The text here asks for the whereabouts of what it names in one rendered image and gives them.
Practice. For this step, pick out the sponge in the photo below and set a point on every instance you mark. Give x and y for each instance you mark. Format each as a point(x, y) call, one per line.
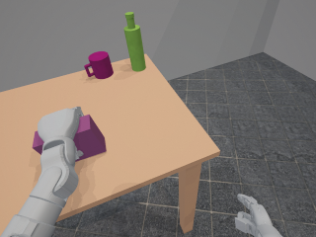
point(88, 139)

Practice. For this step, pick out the robot right hand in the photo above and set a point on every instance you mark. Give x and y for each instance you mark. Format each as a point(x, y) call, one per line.
point(246, 222)

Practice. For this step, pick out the left robot forearm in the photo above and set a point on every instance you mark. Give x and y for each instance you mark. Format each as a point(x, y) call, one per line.
point(57, 181)

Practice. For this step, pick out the right robot forearm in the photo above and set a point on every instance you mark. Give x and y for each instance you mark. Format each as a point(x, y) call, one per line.
point(266, 230)

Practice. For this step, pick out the robot left hand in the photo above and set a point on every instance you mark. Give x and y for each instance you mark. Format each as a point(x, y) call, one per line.
point(61, 123)

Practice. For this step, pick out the table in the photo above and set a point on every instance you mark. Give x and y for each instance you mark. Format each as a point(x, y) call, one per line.
point(149, 132)

